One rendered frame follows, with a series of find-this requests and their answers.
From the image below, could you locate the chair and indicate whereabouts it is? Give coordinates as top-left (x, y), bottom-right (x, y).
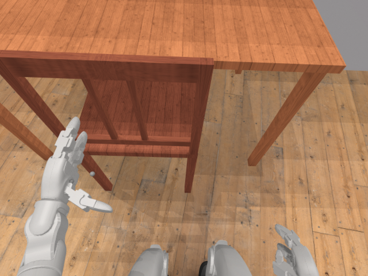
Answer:
top-left (0, 50), bottom-right (214, 193)

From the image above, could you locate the table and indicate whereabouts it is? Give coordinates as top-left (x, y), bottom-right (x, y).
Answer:
top-left (0, 0), bottom-right (346, 166)

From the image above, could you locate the robot right hand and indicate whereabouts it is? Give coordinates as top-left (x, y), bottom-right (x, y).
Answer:
top-left (273, 224), bottom-right (319, 276)

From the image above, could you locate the left robot shin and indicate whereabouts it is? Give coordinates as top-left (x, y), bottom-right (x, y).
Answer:
top-left (150, 244), bottom-right (161, 249)

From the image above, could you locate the robot left forearm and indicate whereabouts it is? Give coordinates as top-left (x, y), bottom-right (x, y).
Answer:
top-left (17, 199), bottom-right (70, 276)

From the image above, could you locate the robot right thigh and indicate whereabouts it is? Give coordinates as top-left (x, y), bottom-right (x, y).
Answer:
top-left (208, 244), bottom-right (252, 276)

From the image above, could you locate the robot left hand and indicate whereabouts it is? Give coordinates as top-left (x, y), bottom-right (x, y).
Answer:
top-left (41, 117), bottom-right (113, 213)

